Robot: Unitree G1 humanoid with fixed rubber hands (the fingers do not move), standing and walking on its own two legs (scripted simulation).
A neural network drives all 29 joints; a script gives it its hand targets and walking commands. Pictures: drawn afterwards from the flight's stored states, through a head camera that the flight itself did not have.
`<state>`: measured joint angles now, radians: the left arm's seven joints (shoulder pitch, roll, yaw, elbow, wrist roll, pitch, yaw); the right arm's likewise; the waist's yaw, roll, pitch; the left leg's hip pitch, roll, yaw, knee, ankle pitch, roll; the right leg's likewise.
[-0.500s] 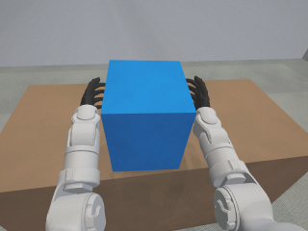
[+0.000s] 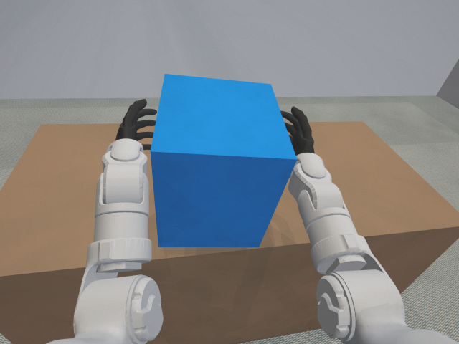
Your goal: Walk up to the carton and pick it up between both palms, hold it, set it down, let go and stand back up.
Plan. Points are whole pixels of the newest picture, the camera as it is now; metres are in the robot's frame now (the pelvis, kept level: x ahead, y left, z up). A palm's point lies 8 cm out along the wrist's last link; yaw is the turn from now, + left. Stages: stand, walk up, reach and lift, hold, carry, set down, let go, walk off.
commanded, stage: reach and lift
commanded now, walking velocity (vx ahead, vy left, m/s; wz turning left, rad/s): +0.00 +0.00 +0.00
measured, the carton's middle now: (214, 165) +0.41 +0.00 +0.13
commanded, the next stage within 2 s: hold in 0.98 s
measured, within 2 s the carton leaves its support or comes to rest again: neither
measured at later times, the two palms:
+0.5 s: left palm (129, 140) +0.39 +0.15 +0.21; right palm (301, 144) +0.38 -0.14 +0.21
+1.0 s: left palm (127, 132) +0.38 +0.15 +0.22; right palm (304, 137) +0.38 -0.15 +0.22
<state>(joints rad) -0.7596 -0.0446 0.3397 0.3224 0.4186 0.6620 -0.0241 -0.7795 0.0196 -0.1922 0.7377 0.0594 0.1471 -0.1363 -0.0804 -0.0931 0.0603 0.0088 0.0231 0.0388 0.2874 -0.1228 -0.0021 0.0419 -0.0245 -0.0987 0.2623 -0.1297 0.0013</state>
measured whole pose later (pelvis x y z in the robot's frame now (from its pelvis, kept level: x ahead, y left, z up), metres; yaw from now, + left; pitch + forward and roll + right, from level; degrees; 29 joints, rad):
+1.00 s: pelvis +0.01 -0.01 +0.00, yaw +0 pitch -11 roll -1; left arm -0.76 -0.02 0.35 0.22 0.43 0.76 -0.08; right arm -0.81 -0.01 -0.08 0.65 0.16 0.24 -0.20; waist -0.10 -0.07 0.06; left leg 0.05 0.03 0.02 0.29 -0.14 -0.01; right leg 0.09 -0.01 -0.10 0.25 -0.14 -0.01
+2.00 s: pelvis +0.02 -0.02 +0.00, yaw +1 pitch -12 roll +0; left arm -0.75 0.00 0.37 0.16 0.42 0.86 -0.12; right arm -0.84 -0.03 -0.01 0.58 0.26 0.39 -0.26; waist -0.12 -0.06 0.01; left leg 0.07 0.04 0.01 0.31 -0.16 -0.02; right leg 0.12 0.00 -0.10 0.26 -0.17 -0.02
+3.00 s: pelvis +0.02 -0.01 +0.00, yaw +1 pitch -11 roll -1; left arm -0.76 0.01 0.36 0.17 0.41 0.87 -0.12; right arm -0.85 -0.04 -0.02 0.57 0.28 0.42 -0.28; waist -0.13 -0.07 0.00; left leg 0.04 0.03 0.00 0.32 -0.16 -0.02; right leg 0.10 0.01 -0.09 0.26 -0.17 -0.02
